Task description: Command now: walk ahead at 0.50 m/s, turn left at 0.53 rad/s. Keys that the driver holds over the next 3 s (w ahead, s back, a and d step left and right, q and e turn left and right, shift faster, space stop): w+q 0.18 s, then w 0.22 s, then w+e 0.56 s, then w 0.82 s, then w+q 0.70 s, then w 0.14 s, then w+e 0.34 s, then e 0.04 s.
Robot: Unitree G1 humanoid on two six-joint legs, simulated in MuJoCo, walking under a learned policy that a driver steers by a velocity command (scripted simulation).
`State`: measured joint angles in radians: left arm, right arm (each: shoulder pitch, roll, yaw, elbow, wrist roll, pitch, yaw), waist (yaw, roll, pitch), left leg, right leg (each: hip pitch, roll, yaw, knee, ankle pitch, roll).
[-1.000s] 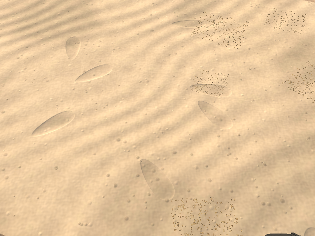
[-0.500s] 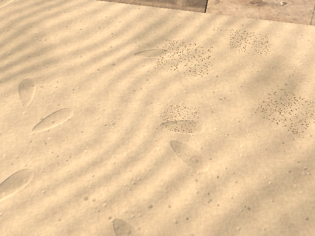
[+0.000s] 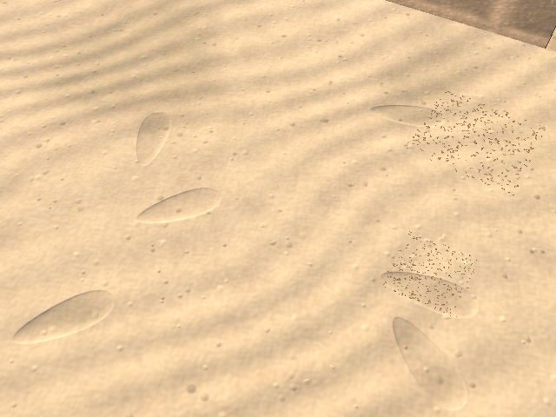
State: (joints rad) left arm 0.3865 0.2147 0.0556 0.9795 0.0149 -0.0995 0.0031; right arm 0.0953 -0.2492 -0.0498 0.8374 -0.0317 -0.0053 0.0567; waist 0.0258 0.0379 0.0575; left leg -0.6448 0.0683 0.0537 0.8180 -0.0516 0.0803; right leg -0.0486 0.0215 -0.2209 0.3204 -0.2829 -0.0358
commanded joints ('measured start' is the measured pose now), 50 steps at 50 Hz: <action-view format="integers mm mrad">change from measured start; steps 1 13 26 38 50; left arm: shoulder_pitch -8 -84 -307 69 17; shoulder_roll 133 120 90 283 191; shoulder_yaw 24 12 5 73 43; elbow -62 -162 -200 -105 -104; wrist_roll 4 12 8 1 -20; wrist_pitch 0 33 74 63 39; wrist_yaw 8 -17 -36 -20 -10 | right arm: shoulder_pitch -65 150 318 281 -3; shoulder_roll -22 -138 -105 -117 -73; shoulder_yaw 5 -42 -17 -4 15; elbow -75 -10 83 31 -110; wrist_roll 0 25 17 18 -12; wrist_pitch -6 -23 -79 -97 -40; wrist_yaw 13 -54 -59 -66 -38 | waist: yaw -16 -23 -73 69 8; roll -91 -37 16 -188 -89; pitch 11 -43 32 -329 -8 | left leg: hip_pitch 61 591 693 60 8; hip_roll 8 158 92 -165 24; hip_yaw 13 -362 -115 -65 -44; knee -98 -574 -694 649 29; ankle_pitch -8 112 282 -420 -23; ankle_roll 30 197 103 -30 -139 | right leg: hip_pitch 6 -582 -654 326 -104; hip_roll -316 -154 -112 -359 -101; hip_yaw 98 223 186 981 468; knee -135 854 449 -4 -134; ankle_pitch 463 -48 270 180 439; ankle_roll -100 27 26 -399 -197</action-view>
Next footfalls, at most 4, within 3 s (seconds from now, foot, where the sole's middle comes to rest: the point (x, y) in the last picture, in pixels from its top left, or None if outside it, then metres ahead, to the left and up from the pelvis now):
0.14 left None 0.21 0.10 -0.78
0.72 right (294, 379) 0.55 0.01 -0.78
1.24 left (241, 266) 0.87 0.16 -0.78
1.80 right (322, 198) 1.11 -0.07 -0.78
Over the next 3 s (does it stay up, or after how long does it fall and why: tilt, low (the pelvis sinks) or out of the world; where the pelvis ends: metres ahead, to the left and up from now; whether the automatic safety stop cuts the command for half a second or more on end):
stays up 1.61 0.05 -0.01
